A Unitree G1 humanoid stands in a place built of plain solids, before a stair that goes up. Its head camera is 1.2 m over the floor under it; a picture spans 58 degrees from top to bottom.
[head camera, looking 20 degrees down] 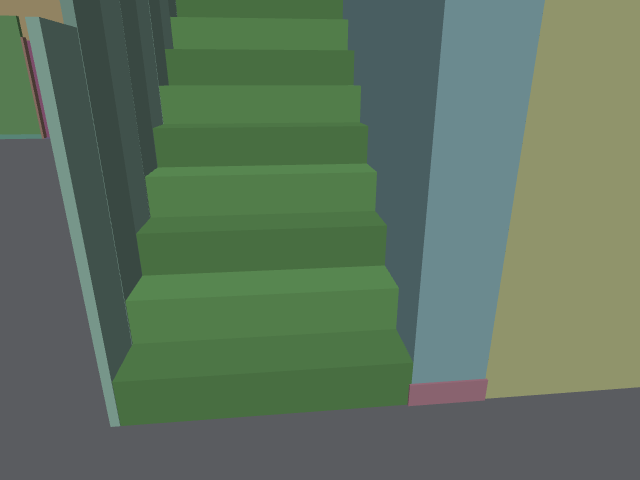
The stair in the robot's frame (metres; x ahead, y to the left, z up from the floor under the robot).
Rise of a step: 0.20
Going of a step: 0.24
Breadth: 1.10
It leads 6 degrees to the left of straight ahead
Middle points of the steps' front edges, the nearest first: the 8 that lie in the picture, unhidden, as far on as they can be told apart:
1.33 0.19 0.20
1.57 0.22 0.39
1.81 0.24 0.59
2.05 0.27 0.79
2.29 0.29 0.99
2.53 0.32 1.18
2.76 0.34 1.38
3.00 0.37 1.58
